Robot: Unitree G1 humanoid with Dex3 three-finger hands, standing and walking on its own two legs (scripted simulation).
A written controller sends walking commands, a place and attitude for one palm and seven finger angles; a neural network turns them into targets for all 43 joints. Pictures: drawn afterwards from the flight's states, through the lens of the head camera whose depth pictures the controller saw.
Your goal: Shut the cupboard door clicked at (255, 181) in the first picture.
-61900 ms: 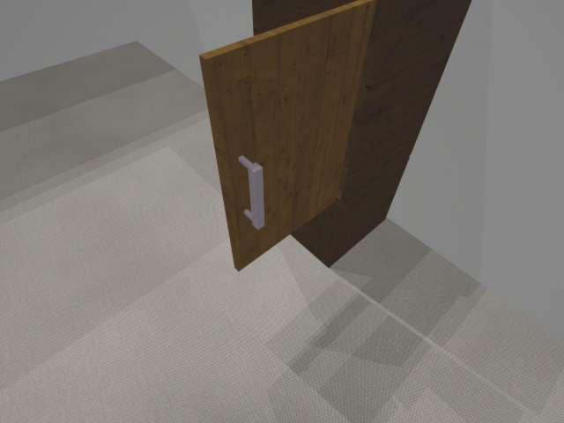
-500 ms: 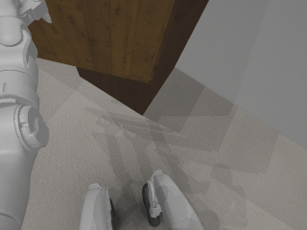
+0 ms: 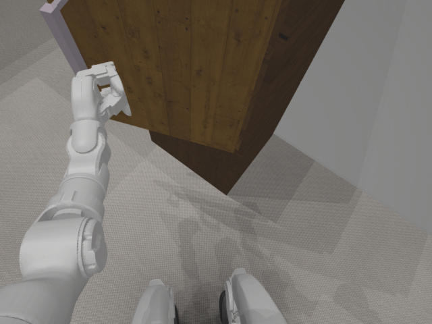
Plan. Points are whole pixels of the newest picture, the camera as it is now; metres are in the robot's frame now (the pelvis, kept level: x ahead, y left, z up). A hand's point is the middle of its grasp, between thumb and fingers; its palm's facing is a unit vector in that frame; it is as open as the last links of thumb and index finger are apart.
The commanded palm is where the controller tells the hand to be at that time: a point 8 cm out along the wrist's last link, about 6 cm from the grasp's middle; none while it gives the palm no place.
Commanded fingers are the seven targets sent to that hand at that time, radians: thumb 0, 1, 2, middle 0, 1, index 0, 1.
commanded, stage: pull the fist back off the door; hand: left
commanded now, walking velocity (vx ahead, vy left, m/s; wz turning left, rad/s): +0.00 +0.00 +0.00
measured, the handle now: (76, 45) +0.64 +0.21 +0.05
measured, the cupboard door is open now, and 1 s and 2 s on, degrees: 22 22 22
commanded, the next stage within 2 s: draw the hand back to the body in 0.14 s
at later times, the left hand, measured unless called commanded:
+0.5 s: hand (102, 116) +0.45 +0.14 +0.09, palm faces +0.06 -1.00 -0.05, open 3.1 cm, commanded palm +0.40 +0.19 +0.10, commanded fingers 0.00 0.90 0.90 -1.30 -1.50 -1.30 -1.50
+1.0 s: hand out of the picture +0.31 +0.21 +0.17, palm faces +0.22 -0.94 -0.25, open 3.2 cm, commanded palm +0.27 +0.25 +0.19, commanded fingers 0.00 0.90 0.90 -0.81 -0.96 -0.81 -0.96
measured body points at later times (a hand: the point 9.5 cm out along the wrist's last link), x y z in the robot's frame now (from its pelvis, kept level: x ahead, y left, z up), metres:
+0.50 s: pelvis +0.00 +0.00 +0.03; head +0.09 -0.01 +0.46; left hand +0.44 +0.19 +0.09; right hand +0.03 -0.25 -0.10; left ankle +0.01 +0.11 -0.64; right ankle +0.02 -0.11 -0.64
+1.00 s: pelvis +0.02 +0.00 +0.09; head +0.02 -0.01 +0.54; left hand +0.29 +0.26 +0.19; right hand +0.21 -0.23 +0.01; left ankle +0.01 +0.11 -0.64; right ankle +0.02 -0.11 -0.64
